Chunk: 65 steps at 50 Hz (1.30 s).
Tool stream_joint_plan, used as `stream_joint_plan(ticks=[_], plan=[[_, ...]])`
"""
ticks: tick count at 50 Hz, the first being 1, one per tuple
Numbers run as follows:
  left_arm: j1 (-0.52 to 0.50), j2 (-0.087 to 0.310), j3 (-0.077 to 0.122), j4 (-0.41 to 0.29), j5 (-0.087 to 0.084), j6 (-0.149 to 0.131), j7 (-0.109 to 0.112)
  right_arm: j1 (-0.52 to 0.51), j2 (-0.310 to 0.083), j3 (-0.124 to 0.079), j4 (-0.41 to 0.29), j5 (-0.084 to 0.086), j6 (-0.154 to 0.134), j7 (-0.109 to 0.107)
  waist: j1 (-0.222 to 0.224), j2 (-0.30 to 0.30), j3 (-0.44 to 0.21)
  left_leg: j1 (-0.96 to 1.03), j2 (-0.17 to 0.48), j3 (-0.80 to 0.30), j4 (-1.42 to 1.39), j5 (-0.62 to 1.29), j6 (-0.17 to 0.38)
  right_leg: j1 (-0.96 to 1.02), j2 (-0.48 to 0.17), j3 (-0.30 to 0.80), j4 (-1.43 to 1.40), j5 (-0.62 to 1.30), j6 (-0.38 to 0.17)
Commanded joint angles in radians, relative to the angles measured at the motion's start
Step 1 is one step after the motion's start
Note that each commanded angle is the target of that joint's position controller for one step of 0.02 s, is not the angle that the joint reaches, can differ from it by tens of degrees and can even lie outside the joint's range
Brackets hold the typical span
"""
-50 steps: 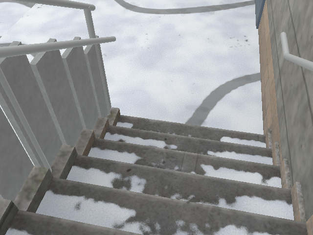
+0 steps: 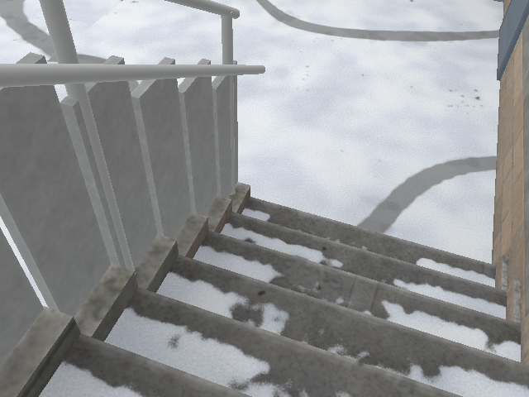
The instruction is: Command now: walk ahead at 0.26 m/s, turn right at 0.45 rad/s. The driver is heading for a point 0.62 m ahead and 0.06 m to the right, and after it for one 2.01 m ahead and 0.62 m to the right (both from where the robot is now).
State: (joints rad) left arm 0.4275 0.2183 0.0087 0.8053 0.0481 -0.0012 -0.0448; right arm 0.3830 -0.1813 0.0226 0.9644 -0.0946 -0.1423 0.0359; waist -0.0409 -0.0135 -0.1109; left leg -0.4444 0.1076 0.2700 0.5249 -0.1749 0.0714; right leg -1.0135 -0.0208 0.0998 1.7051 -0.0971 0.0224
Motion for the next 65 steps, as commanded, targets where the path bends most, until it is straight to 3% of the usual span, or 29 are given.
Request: stream_joint_plan(ticks=[1,4,11,13,14,15,16,17,18,21,24,28,37,40,42,43,44,45,47,49,51,53,58,60,61,62,63,64,65], plan=[[0.023,0.033,0.004,-0.038,-0.007,-0.011,-0.021,0.094,-0.131,-0.037,0.002,-0.006,-0.021,-0.026,-0.011,0.093,0.095,0.212,0.322,-0.350,-0.369,-0.573,0.066,-0.158,-0.105,-0.030,-0.256,-0.004,-0.007],[0.047,0.054,0.019,-0.020,-0.004,-0.002,-0.022,-0.015,-0.162,-0.050,-0.027,-0.023,-0.034,-0.033,0.048,0.130,0.095,0.005,0.321,-0.217,-0.404,-0.529,0.015,0.195,-0.101,-0.115,-0.251,-0.120,-0.015],[-0.065,0.042,0.063,-0.050,-0.002,-0.072,0.045,-0.121,-0.211,-0.113,-0.120,0.026,-0.011,-0.056,0.017,0.140,0.090,0.156,0.388,-0.177,-0.253,-0.618,-0.022,0.495,-0.049,-0.177,-0.939,-0.150,-0.060],[0.135,0.138,0.125,0.067,0.022,-0.127,0.058,-0.257,-0.164,-0.104,-0.176,0.012,0.008,-0.050,0.150,-0.032,0.028,-0.051,0.231,-0.087,0.153,-0.549,-0.057,0.903,0.007,-0.145,-1.161,-0.031,-0.046],[0.417,0.282,0.169,0.161,0.052,-0.160,0.080,-0.260,-0.048,-0.080,-0.230,-0.031,-0.002,-0.033,0.214,-0.276,0.007,-0.421,0.071,-0.066,0.574,-0.510,-0.054,1.172,-0.100,0.116,-1.123,0.146,-0.120],[0.565,0.340,0.169,0.181,0.039,-0.187,0.061,-0.109,0.036,-0.053,-0.225,-0.026,-0.012,-0.013,0.187,-0.218,-0.052,-0.635,-0.148,-0.320,0.700,-0.474,-0.024,1.338,-0.243,0.462,-1.204,0.189,-0.243],[0.604,0.286,0.159,0.208,0.060,-0.190,0.017,-0.236,0.011,-0.051,-0.271,0.063,-0.029,0.004,0.295,-0.226,0.164,-0.948,-0.233,-0.496,0.678,-0.418,0.007,1.244,-0.342,0.758,-1.358,-0.227,-0.258],[0.394,0.182,0.122,0.164,0.027,-0.158,-0.022,-0.285,-0.024,-0.060,-0.243,0.062,-0.025,-0.001,0.217,-0.217,0.321,-1.102,-0.140,-0.521,0.696,-0.225,0.049,1.141,-0.348,0.681,-1.406,-0.525,-0.248],[0.186,0.135,0.103,0.096,-0.015,-0.132,-0.049,-0.250,-0.094,-0.079,-0.190,0.036,-0.013,-0.008,0.135,-0.176,0.296,-1.032,-0.072,-0.444,0.714,-0.076,0.055,0.998,-0.313,0.552,-1.396,-0.576,-0.258],[-0.057,0.016,0.041,0.083,0.030,-0.105,-0.054,-0.098,-0.048,-0.051,-0.099,0.024,0.042,0.012,-0.021,-0.013,0.218,-0.697,-0.012,-0.407,0.877,0.305,0.018,0.476,-0.238,0.276,-1.360,-0.421,-0.269],[-0.097,0.032,0.008,0.152,0.049,-0.152,0.015,-0.124,-0.085,-0.040,-0.109,0.006,0.060,0.082,-0.025,0.004,0.119,-0.483,-0.015,-0.377,0.827,0.493,0.006,0.363,-0.135,0.056,-1.287,-0.245,-0.178],[0.246,0.044,-0.028,0.309,0.067,-0.167,0.067,-0.328,-0.095,-0.029,-0.155,0.032,0.052,0.060,0.132,-0.034,0.185,-0.758,-0.024,-0.395,0.335,0.763,0.006,0.871,-0.187,0.047,-1.230,-0.126,-0.180],[0.315,0.074,-0.037,0.331,0.015,-0.118,0.062,-0.484,-0.064,-0.027,-0.204,0.026,0.059,0.074,0.165,-0.015,0.275,-0.363,-0.035,-0.193,0.024,0.478,-0.009,0.967,-0.155,-0.036,-1.050,0.310,-0.097],[0.202,0.129,-0.014,0.294,-0.003,-0.112,0.066,-0.327,-0.133,-0.065,-0.130,0.011,0.056,0.070,0.095,-0.005,0.238,-0.055,-0.091,-0.135,-0.024,0.335,-0.005,0.907,-0.145,-0.048,-0.865,0.630,-0.053],[0.171,0.176,-0.003,0.277,0.029,-0.092,0.043,0.044,-0.186,-0.099,0.029,-0.009,0.044,0.045,-0.011,0.038,0.198,0.367,-0.113,-0.112,-0.125,0.460,-0.011,0.754,-0.091,-0.106,-0.547,0.566,0.015],[-0.010,0.211,0.008,0.195,0.021,-0.078,0.011,0.567,-0.208,-0.129,0.204,-0.031,0.035,0.017,-0.268,0.227,0.159,0.930,-0.104,-0.083,-0.330,0.648,0.103,0.365,0.037,-0.207,-0.068,0.368,0.149],[0.126,0.020,-0.036,0.210,0.048,-0.084,-0.053,0.574,-0.226,-0.124,0.227,-0.015,0.027,0.013,-0.170,0.302,-0.199,1.456,0.188,-0.450,0.138,1.062,0.318,0.009,0.022,-0.078,0.343,-0.733,0.112],[0.009,0.034,-0.029,0.122,0.043,-0.109,-0.081,0.605,-0.288,-0.148,0.204,-0.007,0.037,0.009,-0.203,0.066,-0.246,1.467,0.284,-0.625,0.216,1.164,0.393,-0.114,0.011,0.011,0.339,-0.731,0.119],[-0.179,0.101,-0.018,-0.001,0.007,-0.136,-0.066,0.199,-0.160,-0.109,0.106,0.018,0.044,0.027,-0.099,-0.100,0.056,0.927,0.254,-0.610,-0.005,0.427,0.318,-0.248,-0.071,0.033,-0.067,-0.586,0.046],[-0.067,0.128,-0.003,0.079,0.065,-0.119,-0.008,-0.229,0.005,-0.021,-0.067,0.033,0.041,0.023,0.111,-0.056,0.288,-0.072,0.127,-0.429,-0.186,0.196,0.237,0.327,-0.166,0.040,-0.724,-0.066,-0.072],[0.028,0.028,-0.027,0.084,0.042,-0.109,-0.007,-0.174,-0.181,-0.064,-0.080,0.008,0.024,0.035,0.177,0.095,0.191,-0.506,-0.014,-0.347,-0.080,0.245,0.269,0.849,-0.032,-0.156,-0.612,0.108,-0.045],[0.028,0.047,-0.036,0.070,0.031,-0.097,-0.015,-0.114,-0.137,-0.054,-0.105,-0.023,-0.028,0.023,0.111,-0.065,0.150,-0.411,-0.052,-0.367,0.084,0.109,0.178,0.757,-0.099,0.012,-0.836,0.475,-0.042],[-0.065,0.125,0.004,0.066,0.042,-0.076,-0.027,0.075,-0.149,-0.033,-0.081,0.020,0.005,0.002,0.047,0.061,0.188,-0.169,-0.021,-0.407,0.483,0.010,0.042,0.789,-0.070,-0.104,-1.187,0.578,0.016],[0.127,0.194,0.055,0.138,0.041,-0.086,-0.022,0.032,-0.205,-0.039,-0.087,0.037,0.035,0.036,0.145,-0.002,0.156,-0.078,-0.012,-0.413,0.699,0.189,-0.018,0.965,-0.030,-0.161,-1.347,0.543,-0.033],[0.267,0.155,0.039,0.200,-0.064,-0.088,-0.001,0.010,-0.232,-0.097,-0.059,0.136,0.097,-0.051,0.214,-0.034,0.000,0.031,-0.172,-0.198,1.086,-0.016,0.025,1.046,-0.045,-0.193,-1.430,0.900,-0.059],[0.265,0.237,0.044,0.221,-0.054,-0.086,0.002,0.218,-0.145,-0.098,-0.086,0.188,0.128,-0.069,0.041,-0.348,-0.151,-0.438,-0.296,-0.171,1.613,-0.849,-0.062,1.554,-0.280,0.054,-0.985,1.536,-0.182],[0.384,0.404,0.096,0.188,-0.004,-0.093,-0.064,0.353,-0.026,-0.021,-0.102,0.020,0.085,0.053,0.128,-0.510,-0.436,-0.603,-0.270,-0.398,1.824,-0.778,-0.121,1.766,-0.406,0.430,-1.018,1.469,-0.549],[0.273,0.346,0.106,0.160,0.045,-0.094,-0.075,0.111,-0.153,-0.071,-0.144,0.047,0.072,0.057,0.164,-0.132,-0.167,-0.834,-0.217,-0.341,1.831,-0.676,-0.136,1.568,-0.401,0.410,-1.046,1.314,-0.517],[0.136,0.312,0.088,0.121,0.037,-0.089,-0.071,0.002,-0.142,-0.054,-0.208,0.076,0.067,0.040,0.135,-0.041,-0.107,-0.918,-0.119,-0.341,1.785,-0.603,-0.150,1.392,-0.467,0.447,-1.086,0.940,-0.480]])
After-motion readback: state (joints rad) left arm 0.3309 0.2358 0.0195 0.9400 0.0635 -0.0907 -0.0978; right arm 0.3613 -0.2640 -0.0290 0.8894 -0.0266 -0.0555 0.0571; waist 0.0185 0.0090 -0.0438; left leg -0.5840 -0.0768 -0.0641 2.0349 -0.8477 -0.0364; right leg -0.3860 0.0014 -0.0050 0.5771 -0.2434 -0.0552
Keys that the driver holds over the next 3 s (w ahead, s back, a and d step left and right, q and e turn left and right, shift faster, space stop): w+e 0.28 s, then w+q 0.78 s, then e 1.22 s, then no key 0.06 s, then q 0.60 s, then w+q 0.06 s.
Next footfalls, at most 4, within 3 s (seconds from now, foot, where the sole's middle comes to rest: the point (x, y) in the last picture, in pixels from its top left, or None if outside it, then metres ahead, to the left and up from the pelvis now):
0.26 right None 0.02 -0.23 -0.77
0.86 left None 0.39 -0.11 -0.94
1.22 right None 0.68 -0.34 -1.11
1.64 left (295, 378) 0.75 -0.13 -1.11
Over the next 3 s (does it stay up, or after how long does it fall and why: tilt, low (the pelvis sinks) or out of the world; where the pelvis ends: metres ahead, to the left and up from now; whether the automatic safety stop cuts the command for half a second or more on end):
stays up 0.71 -0.21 -0.36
